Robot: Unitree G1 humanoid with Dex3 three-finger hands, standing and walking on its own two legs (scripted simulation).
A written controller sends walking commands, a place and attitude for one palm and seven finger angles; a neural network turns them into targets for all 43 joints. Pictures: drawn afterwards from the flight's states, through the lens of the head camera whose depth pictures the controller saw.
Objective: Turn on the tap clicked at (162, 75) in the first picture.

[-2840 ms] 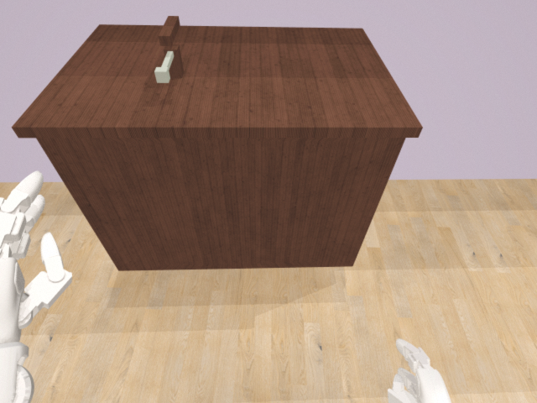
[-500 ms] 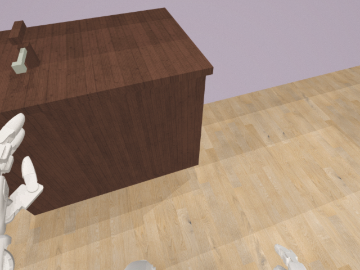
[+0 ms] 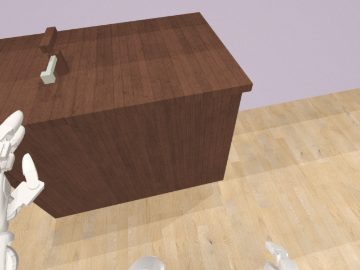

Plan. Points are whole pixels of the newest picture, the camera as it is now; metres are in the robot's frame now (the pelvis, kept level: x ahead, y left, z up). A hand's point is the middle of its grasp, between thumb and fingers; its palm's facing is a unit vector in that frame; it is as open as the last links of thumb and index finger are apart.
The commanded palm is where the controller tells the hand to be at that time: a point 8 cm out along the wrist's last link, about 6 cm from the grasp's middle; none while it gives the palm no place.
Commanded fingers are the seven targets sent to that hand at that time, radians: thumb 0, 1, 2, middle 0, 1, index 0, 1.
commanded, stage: take the last steps up to it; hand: left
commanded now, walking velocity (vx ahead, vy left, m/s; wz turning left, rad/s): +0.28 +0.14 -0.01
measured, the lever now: (48, 77) +0.60 +0.45 +0.10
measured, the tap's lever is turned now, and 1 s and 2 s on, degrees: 0 0 0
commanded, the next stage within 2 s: come to a stop and stand still in 0.68 s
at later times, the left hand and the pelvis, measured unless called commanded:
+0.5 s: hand (58, 132) +0.31 +0.25 +0.18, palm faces +0.40 -0.79 -0.47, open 7.4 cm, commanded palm +0.26 +0.30 +0.18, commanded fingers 0.00 0.90 0.90 -0.20 -0.30 -0.20 -0.30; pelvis +0.09 +0.02 -0.01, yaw -2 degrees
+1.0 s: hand (50, 109) +0.37 +0.29 +0.18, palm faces +0.37 -0.86 -0.36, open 7.4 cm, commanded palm +0.31 +0.33 +0.18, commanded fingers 0.00 0.90 0.90 -0.20 -0.30 -0.20 -0.30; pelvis +0.13 +0.06 +0.00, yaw -3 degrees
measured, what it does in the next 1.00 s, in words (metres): walks ahead: left foot, then right foot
